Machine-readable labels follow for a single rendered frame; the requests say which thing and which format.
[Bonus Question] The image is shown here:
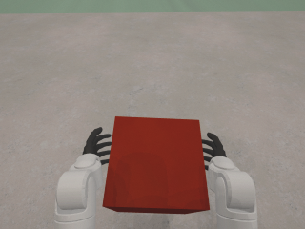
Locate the robot right hand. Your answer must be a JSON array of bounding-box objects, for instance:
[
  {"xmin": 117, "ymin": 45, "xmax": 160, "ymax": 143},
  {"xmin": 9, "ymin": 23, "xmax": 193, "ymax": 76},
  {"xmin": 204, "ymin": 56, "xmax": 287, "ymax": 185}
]
[{"xmin": 201, "ymin": 132, "xmax": 226, "ymax": 171}]

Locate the robot left hand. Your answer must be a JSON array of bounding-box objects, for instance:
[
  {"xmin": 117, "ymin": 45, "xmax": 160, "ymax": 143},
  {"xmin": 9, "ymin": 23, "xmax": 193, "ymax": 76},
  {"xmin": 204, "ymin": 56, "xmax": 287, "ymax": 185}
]
[{"xmin": 82, "ymin": 127, "xmax": 112, "ymax": 165}]

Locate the robot left forearm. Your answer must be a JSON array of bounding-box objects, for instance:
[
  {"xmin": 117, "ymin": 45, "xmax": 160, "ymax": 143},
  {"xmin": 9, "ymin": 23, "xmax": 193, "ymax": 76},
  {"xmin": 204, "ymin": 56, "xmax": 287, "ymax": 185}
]
[{"xmin": 54, "ymin": 153, "xmax": 104, "ymax": 229}]

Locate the carton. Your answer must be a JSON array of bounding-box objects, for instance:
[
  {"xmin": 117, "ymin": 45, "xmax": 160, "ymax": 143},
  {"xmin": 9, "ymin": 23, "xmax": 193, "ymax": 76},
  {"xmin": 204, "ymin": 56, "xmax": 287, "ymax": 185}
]
[{"xmin": 102, "ymin": 116, "xmax": 210, "ymax": 215}]

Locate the robot right forearm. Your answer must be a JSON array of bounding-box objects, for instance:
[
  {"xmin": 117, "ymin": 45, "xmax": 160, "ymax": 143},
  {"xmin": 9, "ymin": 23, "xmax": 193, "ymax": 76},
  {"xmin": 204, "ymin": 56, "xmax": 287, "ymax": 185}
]
[{"xmin": 207, "ymin": 156, "xmax": 258, "ymax": 229}]

